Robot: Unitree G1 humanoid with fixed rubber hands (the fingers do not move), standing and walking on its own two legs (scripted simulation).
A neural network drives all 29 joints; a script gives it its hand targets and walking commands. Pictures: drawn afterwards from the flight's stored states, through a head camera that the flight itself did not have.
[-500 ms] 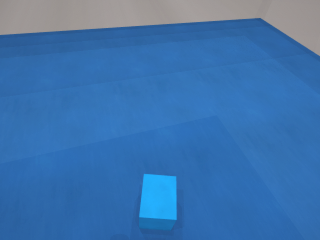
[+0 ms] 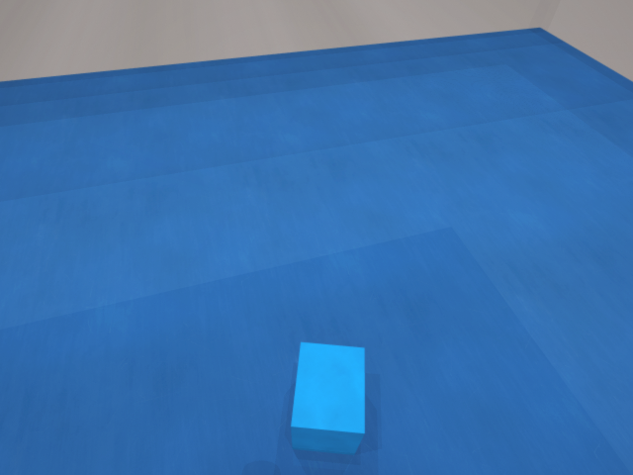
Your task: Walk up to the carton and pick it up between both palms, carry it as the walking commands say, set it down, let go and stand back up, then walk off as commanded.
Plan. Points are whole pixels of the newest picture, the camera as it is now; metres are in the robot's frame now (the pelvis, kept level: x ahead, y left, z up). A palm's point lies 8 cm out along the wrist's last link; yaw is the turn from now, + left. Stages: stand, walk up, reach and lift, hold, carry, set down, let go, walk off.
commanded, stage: walk up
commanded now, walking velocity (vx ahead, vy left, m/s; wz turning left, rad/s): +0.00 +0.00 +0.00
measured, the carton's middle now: (327, 399) +0.43 -0.04 -0.66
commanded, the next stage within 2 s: stand in 0.24 s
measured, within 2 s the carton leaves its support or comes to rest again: neither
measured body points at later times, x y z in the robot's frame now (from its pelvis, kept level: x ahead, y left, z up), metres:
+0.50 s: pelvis +0.00 +0.00 +0.00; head +0.00 +0.00 +0.45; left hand +0.00 +0.23 -0.16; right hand +0.00 -0.23 -0.16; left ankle +0.00 +0.11 -0.75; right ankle -0.03 -0.11 -0.75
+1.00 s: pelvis -0.02 +0.01 -0.04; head +0.10 +0.01 +0.39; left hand +0.13 +0.20 -0.18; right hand +0.12 -0.23 -0.17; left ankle +0.00 +0.11 -0.75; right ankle -0.03 -0.11 -0.75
